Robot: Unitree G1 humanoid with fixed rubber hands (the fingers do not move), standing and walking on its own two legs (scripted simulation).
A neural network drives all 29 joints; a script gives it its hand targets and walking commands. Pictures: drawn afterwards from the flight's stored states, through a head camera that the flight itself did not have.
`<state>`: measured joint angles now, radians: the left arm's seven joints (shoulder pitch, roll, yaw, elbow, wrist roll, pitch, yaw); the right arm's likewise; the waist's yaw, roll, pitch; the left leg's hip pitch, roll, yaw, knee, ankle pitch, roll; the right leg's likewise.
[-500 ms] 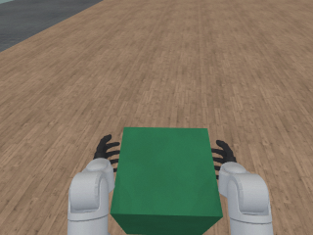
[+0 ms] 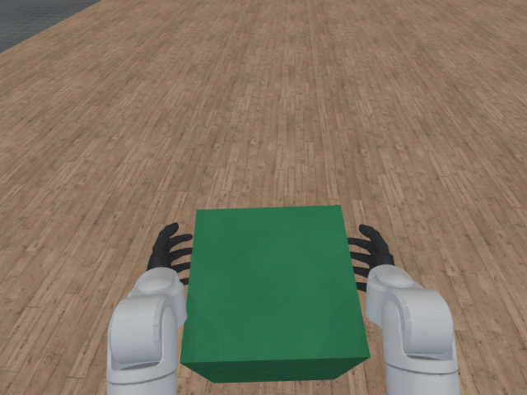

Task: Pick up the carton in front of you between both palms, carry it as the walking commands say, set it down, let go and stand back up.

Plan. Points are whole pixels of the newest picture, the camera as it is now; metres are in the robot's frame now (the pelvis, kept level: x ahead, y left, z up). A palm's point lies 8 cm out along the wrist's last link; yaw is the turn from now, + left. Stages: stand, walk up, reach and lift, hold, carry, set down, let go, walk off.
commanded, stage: carry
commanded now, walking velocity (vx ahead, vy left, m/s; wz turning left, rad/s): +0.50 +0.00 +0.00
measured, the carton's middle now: (271, 302) +0.29 +0.01 +0.00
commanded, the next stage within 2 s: none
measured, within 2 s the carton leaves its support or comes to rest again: neither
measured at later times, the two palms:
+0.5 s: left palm (203, 137) +0.61 +0.14 +0.11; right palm (340, 135) +0.61 -0.15 +0.11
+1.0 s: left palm (217, 77) +0.95 +0.14 +0.10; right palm (316, 77) +0.95 -0.15 +0.09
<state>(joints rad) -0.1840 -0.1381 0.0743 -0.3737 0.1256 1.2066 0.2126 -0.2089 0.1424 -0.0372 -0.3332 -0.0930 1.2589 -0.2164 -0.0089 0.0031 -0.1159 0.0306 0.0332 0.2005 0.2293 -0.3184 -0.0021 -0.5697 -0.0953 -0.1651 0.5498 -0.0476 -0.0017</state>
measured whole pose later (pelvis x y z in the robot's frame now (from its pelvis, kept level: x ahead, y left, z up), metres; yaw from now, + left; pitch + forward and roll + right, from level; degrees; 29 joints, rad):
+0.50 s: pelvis +0.34 -0.01 +0.00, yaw +2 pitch +4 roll +1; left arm -0.24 -0.15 0.08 -0.36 0.12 1.24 0.19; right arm -0.23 0.15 -0.06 -0.37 -0.12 1.28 -0.25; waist 0.01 -0.01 -0.11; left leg -0.56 0.09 0.18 0.51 -0.03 0.01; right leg 0.04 -0.04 -0.21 0.25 -0.36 0.01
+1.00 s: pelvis +0.68 -0.01 -0.02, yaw +1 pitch +3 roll +0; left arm -0.17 -0.14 0.07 -0.40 0.12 1.20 0.20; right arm -0.18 0.14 -0.02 -0.38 -0.10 1.24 -0.21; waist -0.01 0.01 -0.10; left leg 0.04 0.08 0.20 0.36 -0.44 -0.05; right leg -0.46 -0.07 -0.22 0.44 -0.08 -0.02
